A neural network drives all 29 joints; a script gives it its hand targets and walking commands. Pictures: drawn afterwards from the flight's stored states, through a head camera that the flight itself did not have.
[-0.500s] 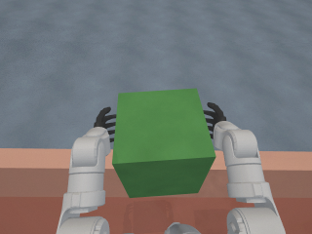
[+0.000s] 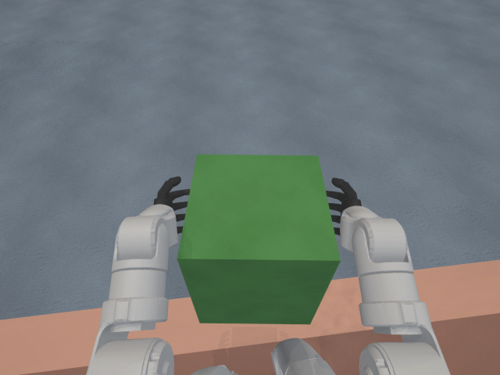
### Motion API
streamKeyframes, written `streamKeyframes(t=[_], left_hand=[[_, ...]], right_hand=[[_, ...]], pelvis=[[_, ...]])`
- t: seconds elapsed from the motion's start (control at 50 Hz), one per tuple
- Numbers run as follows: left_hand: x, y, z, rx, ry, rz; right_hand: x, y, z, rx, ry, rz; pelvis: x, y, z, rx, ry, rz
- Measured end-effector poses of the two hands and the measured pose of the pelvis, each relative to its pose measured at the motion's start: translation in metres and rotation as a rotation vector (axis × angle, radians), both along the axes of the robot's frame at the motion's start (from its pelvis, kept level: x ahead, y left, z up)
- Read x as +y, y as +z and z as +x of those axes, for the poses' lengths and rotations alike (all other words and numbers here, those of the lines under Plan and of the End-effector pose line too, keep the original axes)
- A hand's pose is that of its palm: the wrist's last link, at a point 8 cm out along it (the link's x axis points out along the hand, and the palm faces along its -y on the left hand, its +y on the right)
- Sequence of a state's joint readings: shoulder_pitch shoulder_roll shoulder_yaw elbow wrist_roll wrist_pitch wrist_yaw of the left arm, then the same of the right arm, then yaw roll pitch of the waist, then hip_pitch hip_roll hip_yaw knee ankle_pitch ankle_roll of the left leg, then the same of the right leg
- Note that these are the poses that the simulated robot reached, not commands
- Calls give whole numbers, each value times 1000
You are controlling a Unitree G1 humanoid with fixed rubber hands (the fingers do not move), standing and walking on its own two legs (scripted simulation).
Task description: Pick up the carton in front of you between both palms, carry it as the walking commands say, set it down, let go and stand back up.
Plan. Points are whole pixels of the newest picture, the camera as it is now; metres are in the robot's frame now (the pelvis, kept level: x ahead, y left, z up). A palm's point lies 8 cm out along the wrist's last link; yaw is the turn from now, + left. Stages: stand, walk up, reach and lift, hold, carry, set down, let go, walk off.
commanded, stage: carry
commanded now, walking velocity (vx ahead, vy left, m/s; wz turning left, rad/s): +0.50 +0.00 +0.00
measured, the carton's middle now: (256, 243) +0.33 -0.04 -0.01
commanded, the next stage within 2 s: none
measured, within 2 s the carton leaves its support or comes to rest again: neither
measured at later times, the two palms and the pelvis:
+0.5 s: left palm (171, 152) +0.77 +0.17 -0.16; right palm (264, 137) +0.80 -0.13 -0.17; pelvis +0.45 -0.02 -0.25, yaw +0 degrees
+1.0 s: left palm (201, 126) +1.24 +0.11 -0.44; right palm (261, 114) +1.26 -0.18 -0.42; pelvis +0.90 -0.03 -0.49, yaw -1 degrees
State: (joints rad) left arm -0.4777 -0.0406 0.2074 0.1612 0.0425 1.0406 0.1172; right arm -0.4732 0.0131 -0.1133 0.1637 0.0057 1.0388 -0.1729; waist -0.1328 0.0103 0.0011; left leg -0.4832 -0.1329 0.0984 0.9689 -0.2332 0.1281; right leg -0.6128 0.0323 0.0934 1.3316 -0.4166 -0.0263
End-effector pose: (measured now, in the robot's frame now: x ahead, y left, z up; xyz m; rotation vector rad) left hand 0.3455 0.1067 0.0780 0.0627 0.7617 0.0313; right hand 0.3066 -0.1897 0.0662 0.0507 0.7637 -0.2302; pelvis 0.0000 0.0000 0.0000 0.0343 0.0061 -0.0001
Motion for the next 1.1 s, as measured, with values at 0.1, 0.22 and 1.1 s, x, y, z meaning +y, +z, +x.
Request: streamKeyframes(t=[0.1, 0.22, 1.1], left_hand=[[-11, -42, 85, 9, -11, -20], [-3, -85, 197, -154, 71, -23], [51, -530, 934, 6, 303, -49]], right_hand=[[-12, -28, 87, 11, -4, -26], [-6, -59, 237, -151, 94, -54], [54, -517, 1026, 0, 227, 45]], pelvis=[[-4, -31, 83, 12, 1, -10], [-23, -121, 207, -15, -8, -9], [-37, -488, 973, 101, 4, -57]])
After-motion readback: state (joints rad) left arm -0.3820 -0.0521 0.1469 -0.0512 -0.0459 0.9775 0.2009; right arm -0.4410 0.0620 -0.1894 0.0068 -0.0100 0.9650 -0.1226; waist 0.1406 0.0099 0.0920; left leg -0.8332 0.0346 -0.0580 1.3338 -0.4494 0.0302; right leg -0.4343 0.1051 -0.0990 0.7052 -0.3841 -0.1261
